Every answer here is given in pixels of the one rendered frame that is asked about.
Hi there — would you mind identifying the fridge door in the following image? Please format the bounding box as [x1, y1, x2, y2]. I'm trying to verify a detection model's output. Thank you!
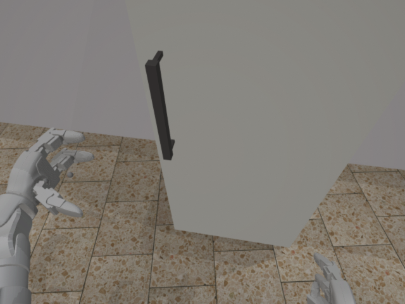
[125, 0, 405, 248]

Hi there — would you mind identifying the left robot hand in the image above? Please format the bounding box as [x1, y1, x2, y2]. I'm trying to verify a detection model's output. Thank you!
[6, 127, 94, 217]

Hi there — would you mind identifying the right robot hand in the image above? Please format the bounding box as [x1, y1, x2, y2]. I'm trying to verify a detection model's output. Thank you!
[307, 252, 356, 304]

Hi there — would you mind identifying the handle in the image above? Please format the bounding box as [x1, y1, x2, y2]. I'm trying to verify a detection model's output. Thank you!
[145, 51, 175, 160]

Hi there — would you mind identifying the left robot forearm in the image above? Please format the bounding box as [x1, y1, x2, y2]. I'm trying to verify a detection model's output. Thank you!
[0, 193, 38, 304]

